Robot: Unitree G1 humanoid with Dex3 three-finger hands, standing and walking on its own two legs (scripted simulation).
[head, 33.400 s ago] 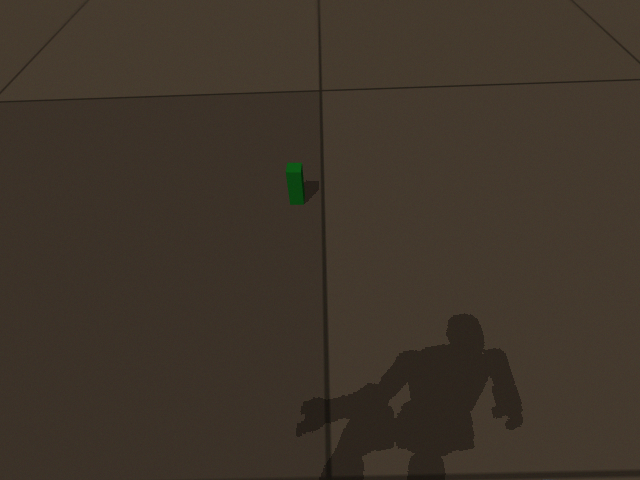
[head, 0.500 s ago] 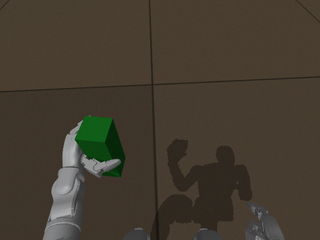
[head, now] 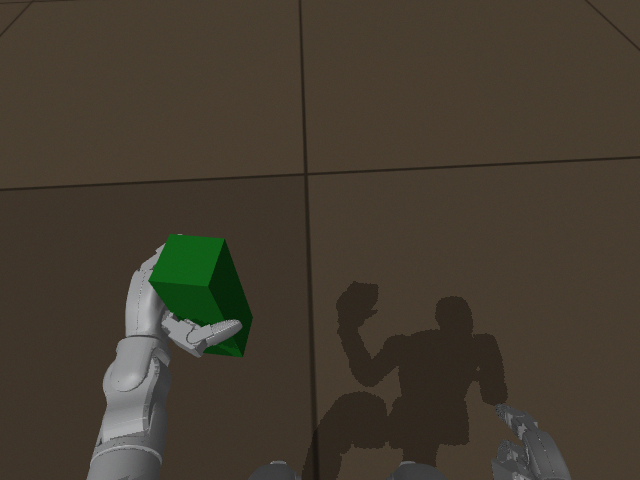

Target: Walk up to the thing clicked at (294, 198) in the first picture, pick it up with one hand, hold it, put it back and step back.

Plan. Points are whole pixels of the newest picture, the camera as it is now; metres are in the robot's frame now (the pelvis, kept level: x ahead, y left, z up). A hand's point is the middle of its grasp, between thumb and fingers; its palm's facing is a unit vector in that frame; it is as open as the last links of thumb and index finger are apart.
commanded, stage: hold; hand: left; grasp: from the side
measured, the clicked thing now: (210, 302) +0.32 +0.17 +0.04
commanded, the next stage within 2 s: crouch in 1.70 s
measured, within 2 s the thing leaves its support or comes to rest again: neither
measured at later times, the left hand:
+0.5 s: hand (205, 291) +0.32 +0.17 +0.06, palm faces +0.00 -1.00 +0.01, open 10.5 cm
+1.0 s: hand (206, 286) +0.33 +0.17 +0.06, palm faces +0.00 -1.00 +0.01, open 10.5 cm
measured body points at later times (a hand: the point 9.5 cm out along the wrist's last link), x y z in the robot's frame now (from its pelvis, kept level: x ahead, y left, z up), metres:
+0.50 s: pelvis +0.00 +0.00 +0.00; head +0.04 +0.00 +0.45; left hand +0.32 +0.22 +0.06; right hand +0.14 -0.25 -0.10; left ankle +0.01 +0.13 -0.70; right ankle +0.01 -0.14 -0.70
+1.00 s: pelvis +0.01 +0.00 +0.00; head +0.04 +0.00 +0.45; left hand +0.32 +0.22 +0.06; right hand +0.14 -0.25 -0.11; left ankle +0.01 +0.13 -0.70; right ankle +0.01 -0.14 -0.70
